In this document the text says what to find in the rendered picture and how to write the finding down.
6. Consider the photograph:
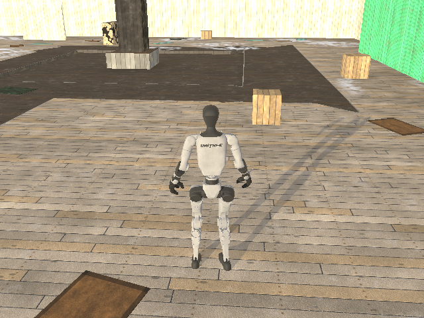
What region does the robot right forearm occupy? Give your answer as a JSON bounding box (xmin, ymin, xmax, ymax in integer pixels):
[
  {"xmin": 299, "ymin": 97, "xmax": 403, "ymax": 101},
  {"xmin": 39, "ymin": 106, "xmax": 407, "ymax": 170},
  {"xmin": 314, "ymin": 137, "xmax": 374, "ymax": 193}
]
[{"xmin": 238, "ymin": 159, "xmax": 250, "ymax": 180}]

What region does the left robot hand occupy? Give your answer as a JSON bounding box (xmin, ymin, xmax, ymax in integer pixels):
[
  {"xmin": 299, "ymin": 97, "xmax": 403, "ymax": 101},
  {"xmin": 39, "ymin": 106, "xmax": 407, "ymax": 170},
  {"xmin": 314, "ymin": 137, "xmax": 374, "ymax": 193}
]
[{"xmin": 169, "ymin": 180, "xmax": 184, "ymax": 195}]

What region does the left robot upper arm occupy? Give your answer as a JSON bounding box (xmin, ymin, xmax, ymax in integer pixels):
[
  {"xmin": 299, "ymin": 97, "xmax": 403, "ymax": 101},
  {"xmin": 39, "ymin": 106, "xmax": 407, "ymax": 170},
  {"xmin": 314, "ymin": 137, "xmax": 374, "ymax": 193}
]
[{"xmin": 179, "ymin": 134, "xmax": 197, "ymax": 171}]

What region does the robot head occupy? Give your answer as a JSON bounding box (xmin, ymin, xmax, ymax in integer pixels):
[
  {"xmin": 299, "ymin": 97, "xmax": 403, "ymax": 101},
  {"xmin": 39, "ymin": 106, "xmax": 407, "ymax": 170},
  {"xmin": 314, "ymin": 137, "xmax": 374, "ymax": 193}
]
[{"xmin": 200, "ymin": 105, "xmax": 223, "ymax": 137}]

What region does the right robot upper arm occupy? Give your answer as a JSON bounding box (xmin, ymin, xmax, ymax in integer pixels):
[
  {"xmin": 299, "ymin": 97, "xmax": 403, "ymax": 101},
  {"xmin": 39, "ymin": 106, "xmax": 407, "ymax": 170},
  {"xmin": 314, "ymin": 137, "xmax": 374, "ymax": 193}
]
[{"xmin": 225, "ymin": 133, "xmax": 244, "ymax": 169}]

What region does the right robot hand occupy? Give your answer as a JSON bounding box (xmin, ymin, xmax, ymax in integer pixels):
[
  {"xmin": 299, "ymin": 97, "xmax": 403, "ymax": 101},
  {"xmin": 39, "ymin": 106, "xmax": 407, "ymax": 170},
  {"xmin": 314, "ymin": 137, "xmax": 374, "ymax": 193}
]
[{"xmin": 237, "ymin": 177, "xmax": 252, "ymax": 188}]

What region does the humanoid robot torso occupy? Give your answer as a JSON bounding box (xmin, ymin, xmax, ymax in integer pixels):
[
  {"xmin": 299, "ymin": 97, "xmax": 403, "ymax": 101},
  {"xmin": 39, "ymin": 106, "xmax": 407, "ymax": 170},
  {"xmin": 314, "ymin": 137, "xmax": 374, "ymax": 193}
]
[{"xmin": 196, "ymin": 131, "xmax": 227, "ymax": 199}]

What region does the robot left forearm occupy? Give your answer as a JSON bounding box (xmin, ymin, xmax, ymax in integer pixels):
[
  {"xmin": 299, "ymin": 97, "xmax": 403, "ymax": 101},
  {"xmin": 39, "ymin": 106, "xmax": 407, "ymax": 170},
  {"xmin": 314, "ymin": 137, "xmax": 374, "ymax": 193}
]
[{"xmin": 171, "ymin": 161, "xmax": 185, "ymax": 184}]

